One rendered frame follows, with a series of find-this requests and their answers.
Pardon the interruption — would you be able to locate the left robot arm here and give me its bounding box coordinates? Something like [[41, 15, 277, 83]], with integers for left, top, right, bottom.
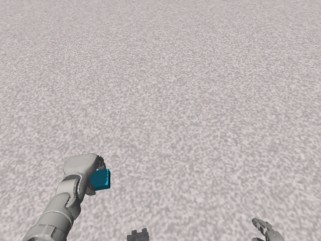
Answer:
[[22, 172, 89, 241]]

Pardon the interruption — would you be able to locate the left robot hand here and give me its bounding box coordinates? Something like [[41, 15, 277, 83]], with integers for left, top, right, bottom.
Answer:
[[63, 153, 106, 196]]

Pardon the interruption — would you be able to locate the right robot hand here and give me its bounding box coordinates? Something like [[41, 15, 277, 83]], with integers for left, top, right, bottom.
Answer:
[[252, 218, 284, 241]]

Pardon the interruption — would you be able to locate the small box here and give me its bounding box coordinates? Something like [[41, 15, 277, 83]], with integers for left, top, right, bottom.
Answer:
[[89, 169, 110, 191]]

